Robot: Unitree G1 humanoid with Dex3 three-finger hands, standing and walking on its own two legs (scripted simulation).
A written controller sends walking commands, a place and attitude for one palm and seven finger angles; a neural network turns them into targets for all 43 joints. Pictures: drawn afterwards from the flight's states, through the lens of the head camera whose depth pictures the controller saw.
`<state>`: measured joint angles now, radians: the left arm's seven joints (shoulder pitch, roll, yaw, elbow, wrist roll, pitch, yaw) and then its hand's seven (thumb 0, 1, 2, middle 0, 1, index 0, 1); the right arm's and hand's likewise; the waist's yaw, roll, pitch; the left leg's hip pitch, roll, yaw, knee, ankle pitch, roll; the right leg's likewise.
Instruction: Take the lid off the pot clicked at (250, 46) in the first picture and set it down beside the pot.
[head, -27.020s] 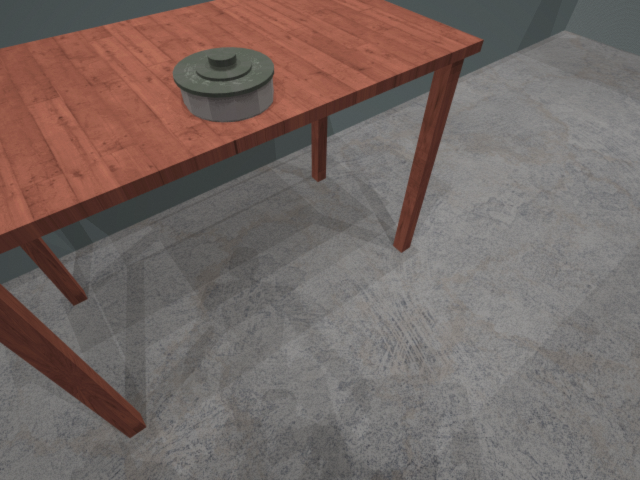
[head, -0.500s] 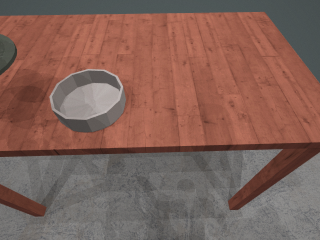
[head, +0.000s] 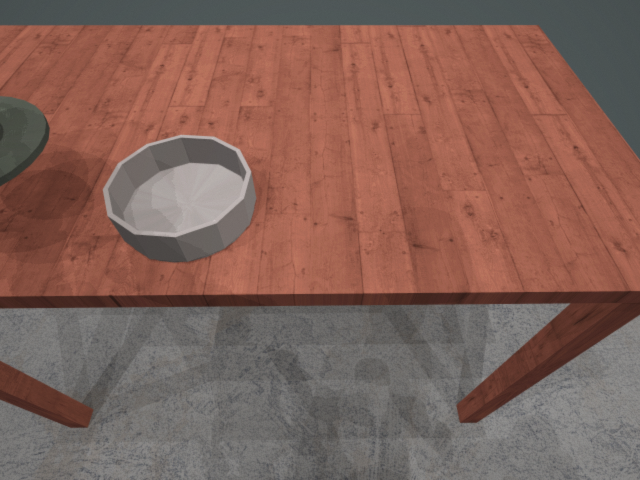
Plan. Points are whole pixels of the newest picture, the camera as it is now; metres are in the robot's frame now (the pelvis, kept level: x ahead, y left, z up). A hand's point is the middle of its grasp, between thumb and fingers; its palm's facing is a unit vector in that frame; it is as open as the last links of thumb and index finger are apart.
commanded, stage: lower the lid onto the table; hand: left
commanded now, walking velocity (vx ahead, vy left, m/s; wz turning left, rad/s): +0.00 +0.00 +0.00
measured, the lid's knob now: out of the picture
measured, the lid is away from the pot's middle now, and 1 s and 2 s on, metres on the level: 0.23 0.22 0.23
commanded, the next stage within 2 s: open the fingers wide in 1.60 s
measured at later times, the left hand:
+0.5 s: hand out of the picture +0.43 +0.38 +0.21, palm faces -0.30 -0.20 -0.93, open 8.0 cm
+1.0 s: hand out of the picture +0.41 +0.37 +0.17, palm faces -0.39 -0.18 -0.90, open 8.0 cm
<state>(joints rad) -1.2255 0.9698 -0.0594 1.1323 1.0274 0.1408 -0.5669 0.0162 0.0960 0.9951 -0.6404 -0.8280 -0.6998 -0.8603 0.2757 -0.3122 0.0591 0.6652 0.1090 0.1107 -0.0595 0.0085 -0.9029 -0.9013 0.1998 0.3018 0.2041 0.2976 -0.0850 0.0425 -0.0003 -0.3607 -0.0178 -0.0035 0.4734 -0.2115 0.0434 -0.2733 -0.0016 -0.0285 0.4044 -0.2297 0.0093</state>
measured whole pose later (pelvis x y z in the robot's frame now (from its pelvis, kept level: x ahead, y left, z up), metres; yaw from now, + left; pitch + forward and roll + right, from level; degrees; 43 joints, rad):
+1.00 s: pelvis -0.01 +0.01 +0.00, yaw +0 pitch +6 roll -2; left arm -1.14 0.92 -0.06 1.20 1.00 0.04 -0.51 0.02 0.10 1.00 -0.63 -0.83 -0.69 -0.86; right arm 0.30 -0.31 0.06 0.69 0.10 0.10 -0.08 0.01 -0.90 -0.90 0.20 0.30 0.21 0.30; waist -0.10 0.03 -0.01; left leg -0.41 -0.02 0.00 0.52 -0.22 0.05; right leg -0.32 0.00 -0.03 0.44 -0.23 0.02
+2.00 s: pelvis -0.02 +0.02 -0.01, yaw -1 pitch +9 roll -3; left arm -1.01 0.94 0.03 1.13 1.00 -0.10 -0.44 0.01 0.13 0.95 -0.61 -0.84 -0.67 -0.88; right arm 0.29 -0.30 0.05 0.68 0.11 0.17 -0.11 0.01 -0.90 -0.90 0.20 0.30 0.21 0.30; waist -0.10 0.03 -0.03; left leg -0.52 -0.01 0.00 0.63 -0.26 0.06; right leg -0.42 0.01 -0.02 0.52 -0.25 0.02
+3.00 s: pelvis -0.01 +0.02 -0.02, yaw -1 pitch +10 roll -3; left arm -1.01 0.96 0.06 1.07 1.00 -0.11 -0.46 0.00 -0.10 0.86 -0.47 -0.67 -0.47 -0.66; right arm 0.29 -0.29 0.04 0.65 0.11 0.21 -0.10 0.01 -0.90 -0.90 0.20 0.30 0.21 0.30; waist -0.10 0.03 -0.05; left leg -0.55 -0.01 0.01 0.65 -0.28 0.07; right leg -0.45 0.00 -0.01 0.54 -0.27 0.03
